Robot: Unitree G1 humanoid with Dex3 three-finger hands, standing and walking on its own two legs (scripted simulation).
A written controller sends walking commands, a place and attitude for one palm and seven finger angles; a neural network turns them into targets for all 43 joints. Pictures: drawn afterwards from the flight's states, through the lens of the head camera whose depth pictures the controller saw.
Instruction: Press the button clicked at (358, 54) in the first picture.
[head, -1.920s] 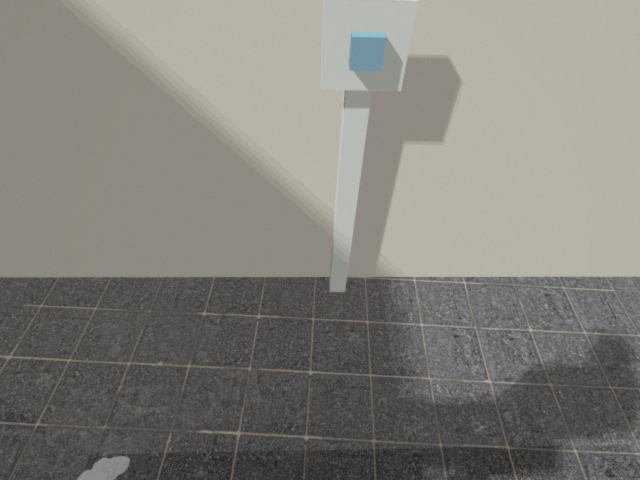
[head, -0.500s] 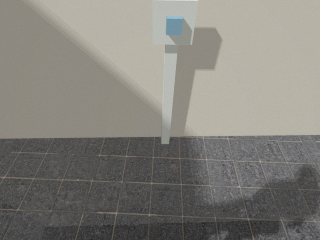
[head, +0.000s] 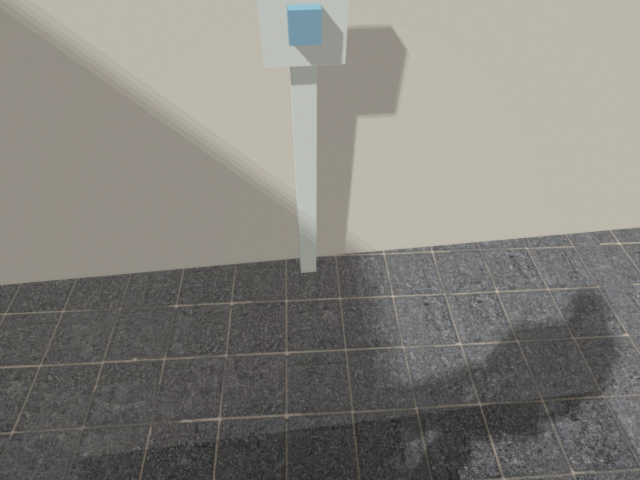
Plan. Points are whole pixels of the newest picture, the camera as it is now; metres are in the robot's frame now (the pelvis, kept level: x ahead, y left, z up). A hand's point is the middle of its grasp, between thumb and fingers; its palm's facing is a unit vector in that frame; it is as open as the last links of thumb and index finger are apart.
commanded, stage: walk to a spot facing it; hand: left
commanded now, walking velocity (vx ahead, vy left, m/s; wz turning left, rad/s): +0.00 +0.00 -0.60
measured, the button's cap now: (304, 24) +0.89 +0.11 +0.16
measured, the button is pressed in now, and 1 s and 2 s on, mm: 0 0 0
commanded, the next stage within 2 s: none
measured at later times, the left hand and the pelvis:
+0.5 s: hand out of the picture +0.06 +0.17 -0.15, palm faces -0.16 -0.96 -0.24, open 7.4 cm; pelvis -0.02 -0.02 +0.01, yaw -15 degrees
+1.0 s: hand (172, 473) +0.15 +0.23 -0.17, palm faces -0.49 -0.85 -0.20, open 7.4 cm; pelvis -0.01 +0.07 +0.01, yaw -34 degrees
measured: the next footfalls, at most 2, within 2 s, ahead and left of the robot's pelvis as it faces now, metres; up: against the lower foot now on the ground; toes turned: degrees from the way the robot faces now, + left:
left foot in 0.70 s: +0.04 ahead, +0.12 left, +0.00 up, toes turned -24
right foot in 1.34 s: -0.10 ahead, -0.06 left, +0.00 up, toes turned -54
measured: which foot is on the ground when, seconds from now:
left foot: down 0.00-0.10, up 0.12-0.68, down 0.70-1.00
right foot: down 0.00-0.72, up 0.74-1.00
